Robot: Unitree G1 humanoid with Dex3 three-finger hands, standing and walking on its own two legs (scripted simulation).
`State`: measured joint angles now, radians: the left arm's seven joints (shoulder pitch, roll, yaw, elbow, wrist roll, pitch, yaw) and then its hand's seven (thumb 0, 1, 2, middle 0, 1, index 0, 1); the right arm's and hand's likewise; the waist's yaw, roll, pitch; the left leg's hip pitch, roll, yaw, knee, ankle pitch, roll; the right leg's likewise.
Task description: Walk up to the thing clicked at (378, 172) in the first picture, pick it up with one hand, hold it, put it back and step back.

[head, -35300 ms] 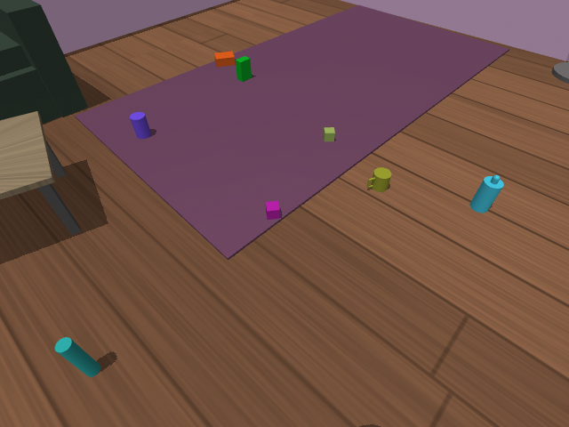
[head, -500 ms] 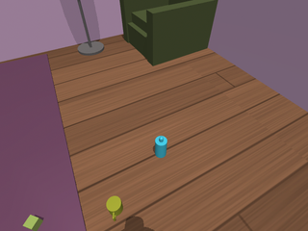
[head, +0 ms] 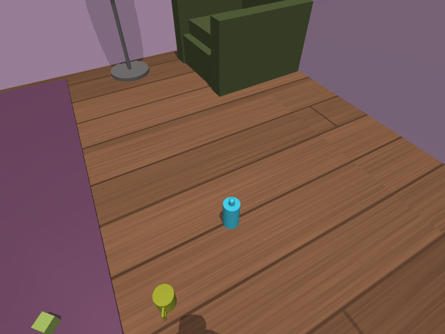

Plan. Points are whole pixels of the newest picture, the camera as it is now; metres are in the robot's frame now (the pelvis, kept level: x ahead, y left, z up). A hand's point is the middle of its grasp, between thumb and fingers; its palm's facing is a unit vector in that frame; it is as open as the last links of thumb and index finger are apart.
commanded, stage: stand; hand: left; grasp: from above
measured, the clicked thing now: (164, 302) +0.42 +0.24 -0.74
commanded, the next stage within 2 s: rise first in 0.84 s
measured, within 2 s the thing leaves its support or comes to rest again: neither
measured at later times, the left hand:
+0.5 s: hand out of the picture +0.07 +0.26 -0.16, palm faces -0.03 -0.94 -0.35, open 7.4 cm
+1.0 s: hand out of the picture +0.09 +0.25 -0.16, palm faces +0.00 -0.94 -0.34, open 7.5 cm
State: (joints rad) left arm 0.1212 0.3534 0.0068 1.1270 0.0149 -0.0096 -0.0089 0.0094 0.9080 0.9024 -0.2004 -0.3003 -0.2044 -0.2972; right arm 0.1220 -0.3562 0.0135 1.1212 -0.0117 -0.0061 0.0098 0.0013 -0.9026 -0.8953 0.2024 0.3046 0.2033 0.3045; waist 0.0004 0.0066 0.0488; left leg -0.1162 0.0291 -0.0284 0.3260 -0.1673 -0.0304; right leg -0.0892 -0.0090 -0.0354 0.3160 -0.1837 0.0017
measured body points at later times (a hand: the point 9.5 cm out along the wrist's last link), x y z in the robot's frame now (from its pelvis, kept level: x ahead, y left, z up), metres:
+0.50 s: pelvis +0.00 +0.00 +0.00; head +0.01 +0.00 +0.45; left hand +0.07 +0.31 -0.13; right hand +0.07 -0.30 -0.13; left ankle +0.01 +0.14 -0.75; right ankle -0.01 -0.12 -0.75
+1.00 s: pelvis +0.00 +0.00 +0.00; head +0.02 +0.00 +0.45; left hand +0.09 +0.30 -0.13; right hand +0.08 -0.30 -0.13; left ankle +0.01 +0.14 -0.75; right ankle -0.01 -0.12 -0.75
